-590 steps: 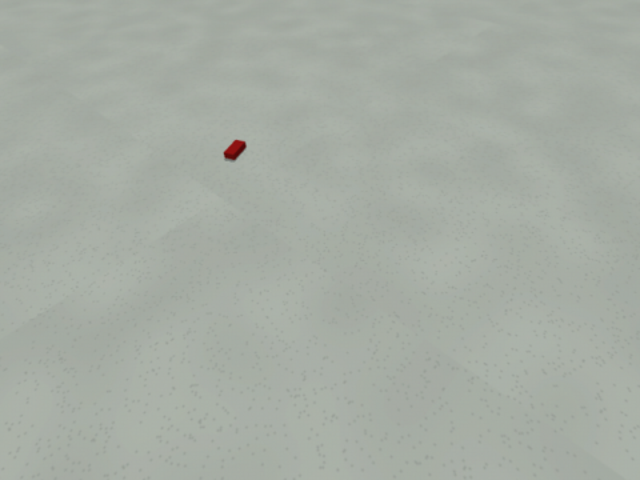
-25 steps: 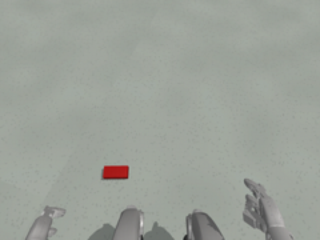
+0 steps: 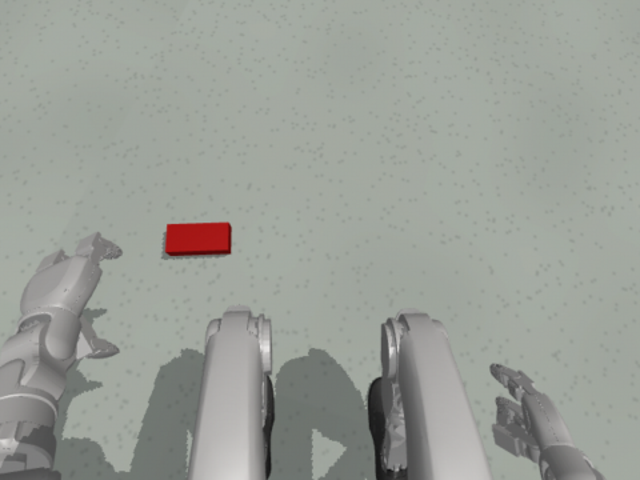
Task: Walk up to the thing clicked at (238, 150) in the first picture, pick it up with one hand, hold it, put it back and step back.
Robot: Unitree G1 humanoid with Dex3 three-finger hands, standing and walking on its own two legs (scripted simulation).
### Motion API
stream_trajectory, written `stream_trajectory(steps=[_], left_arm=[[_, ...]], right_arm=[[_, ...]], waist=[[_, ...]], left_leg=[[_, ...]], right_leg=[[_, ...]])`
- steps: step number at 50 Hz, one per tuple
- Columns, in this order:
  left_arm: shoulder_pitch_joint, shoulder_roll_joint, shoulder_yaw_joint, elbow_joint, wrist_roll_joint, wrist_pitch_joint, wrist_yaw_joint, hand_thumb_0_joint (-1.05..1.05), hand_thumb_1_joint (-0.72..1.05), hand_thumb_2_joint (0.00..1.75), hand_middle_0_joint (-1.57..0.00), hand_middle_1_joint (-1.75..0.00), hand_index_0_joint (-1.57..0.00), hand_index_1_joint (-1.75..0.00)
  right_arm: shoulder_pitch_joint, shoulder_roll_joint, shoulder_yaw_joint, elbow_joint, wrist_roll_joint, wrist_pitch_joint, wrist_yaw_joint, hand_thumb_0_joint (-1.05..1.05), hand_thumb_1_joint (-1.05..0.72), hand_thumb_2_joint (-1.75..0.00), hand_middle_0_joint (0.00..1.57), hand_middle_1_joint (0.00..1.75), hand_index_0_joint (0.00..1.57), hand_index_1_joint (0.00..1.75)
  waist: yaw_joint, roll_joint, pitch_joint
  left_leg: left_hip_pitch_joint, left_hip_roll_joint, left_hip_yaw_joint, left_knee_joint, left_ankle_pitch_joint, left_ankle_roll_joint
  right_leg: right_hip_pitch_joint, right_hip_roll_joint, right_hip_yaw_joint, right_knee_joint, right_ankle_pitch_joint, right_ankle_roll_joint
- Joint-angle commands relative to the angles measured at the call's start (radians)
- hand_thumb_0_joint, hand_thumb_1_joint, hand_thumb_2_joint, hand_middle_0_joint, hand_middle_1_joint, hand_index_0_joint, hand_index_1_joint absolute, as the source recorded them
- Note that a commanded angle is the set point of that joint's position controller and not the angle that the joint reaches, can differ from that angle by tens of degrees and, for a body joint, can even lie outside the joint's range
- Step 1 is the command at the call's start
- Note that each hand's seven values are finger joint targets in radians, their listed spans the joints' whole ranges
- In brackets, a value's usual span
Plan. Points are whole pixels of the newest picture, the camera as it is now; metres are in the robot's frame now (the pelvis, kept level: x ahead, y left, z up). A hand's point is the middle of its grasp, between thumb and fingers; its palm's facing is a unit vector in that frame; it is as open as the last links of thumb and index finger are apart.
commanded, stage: rise first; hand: left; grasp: from above
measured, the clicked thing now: (199, 239) +0.50 +0.28 -0.42
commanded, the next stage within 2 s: none
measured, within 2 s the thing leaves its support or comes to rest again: neither
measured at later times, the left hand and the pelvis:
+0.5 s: hand (126, 270) +0.39 +0.34 -0.24, palm faces -0.47 -0.10 -0.88, open 14.2 cm; pelvis -0.01 +0.01 -0.09, yaw -3 degrees
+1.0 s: hand (144, 258) +0.42 +0.34 -0.28, palm faces -0.46 -0.06 -0.89, open 13.9 cm; pelvis +0.00 +0.01 -0.11, yaw -5 degrees
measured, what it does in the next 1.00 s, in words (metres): lowers itself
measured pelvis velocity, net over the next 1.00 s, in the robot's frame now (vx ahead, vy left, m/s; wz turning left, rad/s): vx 0.00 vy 0.01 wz -0.09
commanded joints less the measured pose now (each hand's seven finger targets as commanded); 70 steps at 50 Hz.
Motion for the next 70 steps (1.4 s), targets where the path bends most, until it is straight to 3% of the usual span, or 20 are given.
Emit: stream_trajectory(steps=[1, 2, 4, 6, 11, 13, 17, 20, 22, 25, 32, 37, 41, 51, 60, 70], left_arm=[[-0.248, 0.339, 0.079, -0.060, 0.074, -0.061, 0.058, 0.00, -0.57, 1.03, -0.08, -1.03, -0.07, -1.04], [-0.267, 0.381, 0.094, -0.049, 0.089, -0.070, 0.064, 0.00, -0.56, 1.03, -0.08, -1.04, -0.08, -1.04], [-0.302, 0.408, 0.103, -0.030, 0.119, -0.083, 0.078, 0.00, -0.58, 1.05, -0.08, -1.02, -0.06, -1.04], [-0.350, 0.394, 0.078, -0.012, 0.147, -0.096, 0.090, 0.00, -0.57, 1.04, -0.08, -1.03, -0.07, -1.04], [-0.428, 0.428, 0.065, 0.089, 0.220, -0.119, 0.136, 0.00, -0.56, 1.04, -0.07, -1.01, -0.07, -1.02], [-0.433, 0.465, 0.083, 0.130, 0.257, -0.123, 0.161, 0.00, -0.56, 1.04, -0.07, -1.00, -0.06, -1.01], [-0.511, 0.464, 0.058, 0.174, 0.312, -0.133, 0.200, 0.00, -0.55, 1.03, -0.07, -0.99, -0.06, -1.00], [-0.527, 0.485, 0.060, 0.228, 0.343, -0.138, 0.226, 0.00, -0.55, 1.02, -0.08, -0.98, -0.07, -0.99], [-0.556, 0.464, 0.033, 0.249, 0.362, -0.143, 0.234, 0.00, -0.54, 1.01, -0.07, -0.99, -0.07, -0.98], [-0.567, 0.496, 0.043, 0.282, 0.399, -0.145, 0.250, 0.00, -0.52, 0.99, -0.08, -0.98, -0.08, -0.98], [-0.629, 0.520, 0.048, 0.275, 0.440, -0.166, 0.285, 0.00, -0.51, 0.97, -0.11, -0.95, -0.11, -0.95], [-0.613, 0.533, 0.072, 0.320, 0.444, -0.167, 0.316, 0.00, -0.50, 0.96, -0.12, -0.95, -0.12, -0.95], [-0.628, 0.544, 0.067, 0.359, 0.457, -0.158, 0.327, 0.00, -0.49, 0.95, -0.12, -0.96, -0.12, -0.95], [-0.645, 0.556, 0.076, 0.348, 0.444, -0.143, 0.337, 0.00, -0.47, 0.94, -0.12, -0.97, -0.13, -0.95], [-0.644, 0.551, 0.071, 0.393, 0.443, -0.138, 0.340, 0.00, -0.48, 0.94, -0.12, -0.97, -0.13, -0.96], [-0.680, 0.565, 0.072, 0.414, 0.445, -0.146, 0.356, 0.00, -0.50, 0.96, -0.09, -1.00, -0.11, -0.98]], right_arm=[[0.145, -0.195, -0.074, -0.055, -0.002, -0.017, -0.006, 0.00, -0.90, -0.90, 0.20, 0.30, 0.20, 0.30], [0.146, -0.195, -0.069, -0.050, -0.005, -0.013, -0.005, 0.00, -0.90, -0.90, 0.20, 0.30, 0.20, 0.30], [0.154, -0.198, -0.066, -0.045, -0.009, 0.002, -0.002, 0.00, -0.90, -0.90, 0.20, 0.30, 0.20, 0.30], [0.165, -0.201, -0.063, -0.035, -0.015, 0.015, 0.003, 0.00, -0.90, -0.90, 0.20, 0.30, 0.20, 0.30], [0.162, -0.209, -0.049, -0.013, -0.033, 0.048, 0.011, 0.00, -0.90, -0.90, 0.20, 0.30, 0.20, 0.30], [0.164, -0.215, -0.044, -0.004, -0.038, 0.063, 0.015, 0.00, -0.90, -0.90, 0.20, 0.30, 0.20, 0.30], [0.167, -0.220, -0.035, 0.007, -0.051, 0.083, 0.024, 0.00, -0.90, -0.90, 0.20, 0.30, 0.20, 0.30], [0.178, -0.221, -0.028, 0.018, -0.065, 0.093, 0.029, 0.00, -0.90, -0.90, 0.20, 0.30, 0.20, 0.30], [0.179, -0.218, -0.025, 0.024, -0.074, 0.096, 0.035, 0.00, -0.90, -0.90, 0.20, 0.30, 0.20, 0.30], [0.185, -0.220, -0.021, 0.032, -0.084, 0.102, 0.039, 0.00, -0.90, -0.90, 0.20, 0.30, 0.20, 0.30], [0.184, -0.227, -0.022, 0.046, -0.108, 0.114, 0.048, 0.00, -0.90, -0.90, 0.20, 0.30, 0.20, 0.30], [0.184, -0.227, -0.017, 0.053, -0.120, 0.121, 0.051, 0.00, -0.90, -0.90, 0.20, 0.30, 0.20, 0.30], [0.181, -0.219, -0.003, 0.057, -0.129, 0.122, 0.054, 0.00, -0.90, -0.90, 0.20, 0.30, 0.20, 0.30], [0.183, -0.221, -0.001, 0.059, -0.139, 0.121, 0.055, 0.00, -0.90, -0.90, 0.20, 0.30, 0.20, 0.30], [0.185, -0.226, 0.017, 0.063, -0.153, 0.122, 0.061, 0.00, -0.90, -0.90, 0.20, 0.30, 0.20, 0.30], [0.185, -0.240, 0.027, 0.063, -0.158, 0.118, 0.065, 0.00, -0.90, -0.90, 0.20, 0.30, 0.20, 0.30]], waist=[[-0.010, 0.068, -0.635], [0.001, 0.078, -0.633], [0.002, 0.085, -0.649], [-0.013, 0.121, -0.647], [-0.039, 0.153, -0.567], [-0.028, 0.164, -0.568], [-0.057, 0.204, -0.556], [-0.066, 0.184, -0.562], [-0.082, 0.198, -0.547], [-0.073, 0.226, -0.569], [-0.097, 0.239, -0.604], [-0.099, 0.220, -0.611], [-0.105, 0.221, -0.582], [-0.112, 0.232, -0.618], [-0.123, 0.241, -0.584], [-0.142, 0.259, -0.552]], left_leg=[[0.406, -0.027, 0.064, -0.169, 0.073, 0.047], [0.375, -0.029, 0.068, -0.158, 0.050, 0.049], [0.365, -0.031, 0.069, -0.132, 0.040, 0.050], [0.370, -0.029, 0.057, -0.125, 0.027, 0.047], [0.307, -0.031, 0.036, -0.090, -0.042, 0.048], [0.309, -0.033, 0.029, -0.085, -0.037, 0.046], [0.306, -0.034, 0.026, -0.049, -0.012, 0.042], [0.282, -0.038, 0.042, 0.002, 0.049, 0.046], [0.280, -0.035, 0.034, 0.012, 0.051, 0.044], [0.296, -0.035, 0.038, 0.029, 0.084, 0.041], [0.285, -0.032, 0.033, 0.080, 0.106, 0.045], [0.279, -0.028, 0.037, 0.114, 0.162, 0.048], [0.229, -0.029, 0.042, 0.128, 0.145, 0.051], [0.243, -0.022, 0.034, 0.158, 0.167, 0.051], [0.219, -0.023, 0.031, 0.175, 0.173, 0.052], [0.195, -0.022, 0.022, 0.171, 0.126, 0.045]], right_leg=[[0.224, 0.025, -0.047, -0.222, 0.104, -0.048], [0.222, 0.026, -0.048, -0.211, 0.077, -0.048], [0.196, 0.028, -0.052, -0.192, 0.059, -0.050], [0.152, 0.031, -0.068, -0.154, 0.058, -0.053], [0.046, 0.030, -0.088, -0.094, 0.012, -0.058], [0.025, 0.032, -0.097, -0.070, 0.020, -0.061], [-0.040, 0.030, -0.106, -0.028, 0.047, -0.065], [-0.030, 0.032, -0.102, -0.021, 0.089, -0.062], [-0.053, 0.031, -0.109, -0.003, 0.095, -0.061], [-0.045, 0.034, -0.113, 0.017, 0.122, -0.061], [-0.059, 0.043, -0.126, 0.055, 0.143, -0.054], [-0.050, 0.048, -0.127, 0.071, 0.192, -0.052], [-0.044, 0.051, -0.126, 0.074, 0.187, -0.053], [-0.039, 0.055, -0.129, 0.096, 0.212, -0.050], [-0.043, 0.058, -0.132, 0.107, 0.223, -0.050], [-0.073, 0.058, -0.145, 0.119, 0.183, -0.053]])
